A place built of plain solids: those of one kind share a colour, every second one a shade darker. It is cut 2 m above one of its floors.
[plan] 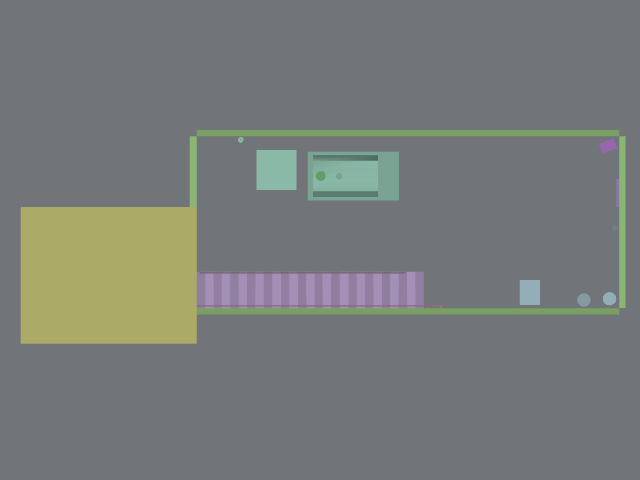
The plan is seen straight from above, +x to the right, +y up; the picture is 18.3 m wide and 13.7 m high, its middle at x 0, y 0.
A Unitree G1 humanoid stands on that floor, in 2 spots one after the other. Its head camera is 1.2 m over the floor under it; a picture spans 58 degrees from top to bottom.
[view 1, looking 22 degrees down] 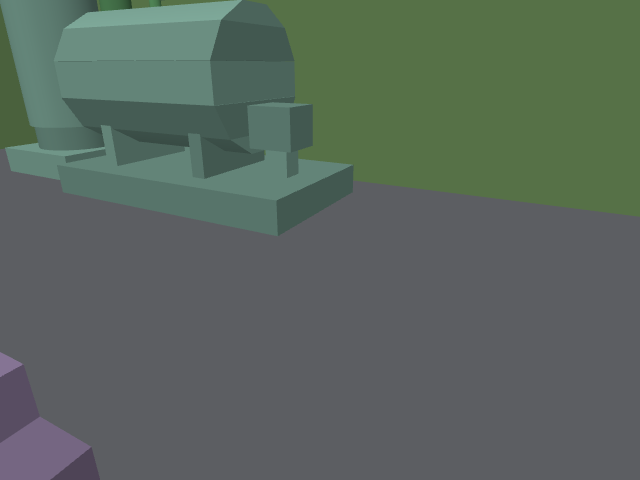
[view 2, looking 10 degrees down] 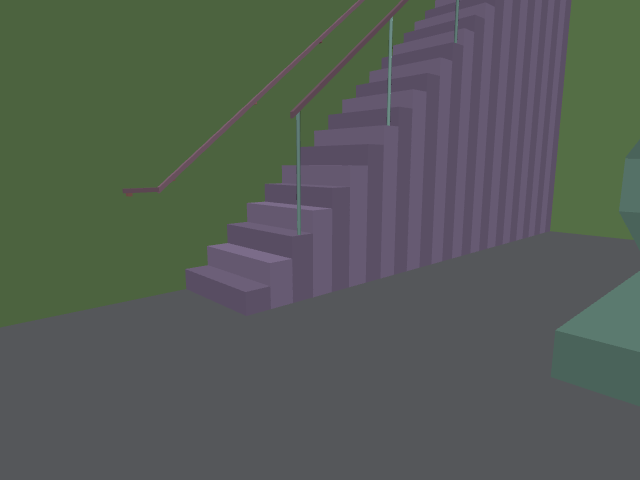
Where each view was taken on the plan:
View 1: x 3.96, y -1.41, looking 118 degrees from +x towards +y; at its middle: ground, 3.20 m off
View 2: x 4.79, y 1.91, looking -133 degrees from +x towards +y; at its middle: tread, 3.91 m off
